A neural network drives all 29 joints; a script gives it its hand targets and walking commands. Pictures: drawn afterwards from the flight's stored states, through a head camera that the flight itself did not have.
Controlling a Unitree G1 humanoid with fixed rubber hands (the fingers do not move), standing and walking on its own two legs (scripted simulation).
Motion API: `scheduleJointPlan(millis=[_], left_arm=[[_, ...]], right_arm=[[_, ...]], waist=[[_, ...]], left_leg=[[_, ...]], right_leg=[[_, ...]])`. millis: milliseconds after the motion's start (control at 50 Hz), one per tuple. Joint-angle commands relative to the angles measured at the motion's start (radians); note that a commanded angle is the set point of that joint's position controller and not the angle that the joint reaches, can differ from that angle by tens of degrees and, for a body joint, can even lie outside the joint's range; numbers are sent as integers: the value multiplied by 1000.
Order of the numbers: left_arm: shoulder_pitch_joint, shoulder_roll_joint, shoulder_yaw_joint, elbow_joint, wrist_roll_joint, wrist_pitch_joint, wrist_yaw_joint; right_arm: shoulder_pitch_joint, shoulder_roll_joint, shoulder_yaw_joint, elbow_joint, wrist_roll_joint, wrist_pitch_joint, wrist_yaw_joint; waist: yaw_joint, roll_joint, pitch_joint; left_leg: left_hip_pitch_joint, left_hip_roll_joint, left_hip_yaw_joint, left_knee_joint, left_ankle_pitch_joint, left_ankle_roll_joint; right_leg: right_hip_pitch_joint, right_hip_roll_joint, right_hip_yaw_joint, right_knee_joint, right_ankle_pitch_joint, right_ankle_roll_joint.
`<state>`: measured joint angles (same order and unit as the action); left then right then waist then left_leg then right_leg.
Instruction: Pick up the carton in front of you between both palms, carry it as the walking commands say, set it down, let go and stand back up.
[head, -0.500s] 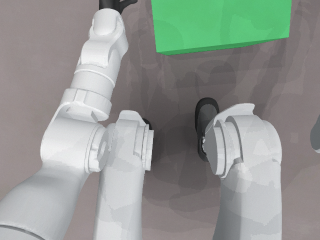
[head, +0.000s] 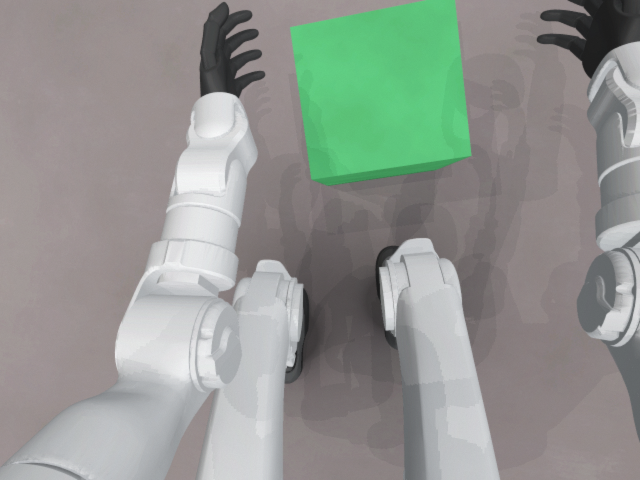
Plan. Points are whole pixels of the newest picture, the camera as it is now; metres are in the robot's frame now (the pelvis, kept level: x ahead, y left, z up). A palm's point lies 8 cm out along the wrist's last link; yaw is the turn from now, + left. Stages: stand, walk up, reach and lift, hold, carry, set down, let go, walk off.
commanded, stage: set down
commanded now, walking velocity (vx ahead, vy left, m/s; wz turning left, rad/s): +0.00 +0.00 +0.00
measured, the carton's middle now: (376, 112) +0.51 -0.12 -0.36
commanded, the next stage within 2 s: let go in 0.50 s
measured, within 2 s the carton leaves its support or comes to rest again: neither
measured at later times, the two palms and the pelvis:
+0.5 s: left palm (142, 44) +0.50 +0.06 +0.03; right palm out of the picture +0.47 -0.34 +0.03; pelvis +0.03 -0.01 +0.14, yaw -3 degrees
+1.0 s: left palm out of the picture +0.40 +0.14 +0.15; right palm out of the picture +0.35 -0.31 +0.14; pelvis +0.09 -0.02 +0.24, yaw -7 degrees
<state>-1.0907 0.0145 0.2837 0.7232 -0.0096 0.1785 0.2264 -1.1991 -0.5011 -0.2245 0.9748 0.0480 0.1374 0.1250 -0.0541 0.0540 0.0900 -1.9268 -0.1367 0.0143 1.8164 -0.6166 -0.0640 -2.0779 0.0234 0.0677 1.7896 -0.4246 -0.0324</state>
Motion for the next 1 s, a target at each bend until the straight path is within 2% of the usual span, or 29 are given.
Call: scheduleJointPlan(millis=[0,60,160,280,520,640,720,820,980], left_arm=[[-136,36,-30,-172,-5,-12,5],[-110,29,-46,-242,-6,1,13],[-55,19,-46,-291,4,21,14],[18,5,-27,-274,24,18,-3],[130,-9,-9,-232,60,-27,-43],[352,34,-37,-245,113,-50,-76],[505,77,-87,-289,117,-74,-110],[653,116,-137,-315,82,-102,-152],[946,161,-165,-282,48,-153,-216]], right_arm=[[-186,-156,-49,-151,-13,-17,2],[-165,-166,-67,-201,-15,-8,10],[-129,-153,-67,-226,-10,8,32],[-78,-118,-66,-203,-25,4,48],[19,-60,-98,-172,-99,-35,44],[246,-1,-86,-244,-153,-39,9],[422,45,-54,-358,-132,-52,-16],[596,84,-12,-459,-87,-81,-23],[949,142,43,-482,-59,-126,-44]], waist=[[-54,-164,-1089],[-55,-154,-1144],[-32,-151,-1145],[-10,-163,-1082],[-5,-161,-994],[-9,-158,-1053],[1,-148,-1015],[18,-142,-868],[40,-137,-652]], left_leg=[[150,-27,109,-225,134,-25],[210,-26,109,-282,164,-27],[274,-18,106,-382,180,-28],[321,-4,94,-508,193,-29],[453,23,59,-742,263,-33],[550,29,51,-842,296,-20],[616,37,38,-918,309,-1],[723,57,16,-1008,309,19],[992,76,-11,-1151,339,38]], right_leg=[[1043,2,-39,-212,298,26],[1110,9,-50,-254,349,25],[1186,13,-53,-343,369,27],[1261,10,-40,-467,374,35],[1472,0,-12,-687,471,32],[1716,-6,10,-791,582,34],[1858,-16,36,-859,645,35],[1926,-29,55,-941,625,30],[1973,-37,31,-1058,605,30]])
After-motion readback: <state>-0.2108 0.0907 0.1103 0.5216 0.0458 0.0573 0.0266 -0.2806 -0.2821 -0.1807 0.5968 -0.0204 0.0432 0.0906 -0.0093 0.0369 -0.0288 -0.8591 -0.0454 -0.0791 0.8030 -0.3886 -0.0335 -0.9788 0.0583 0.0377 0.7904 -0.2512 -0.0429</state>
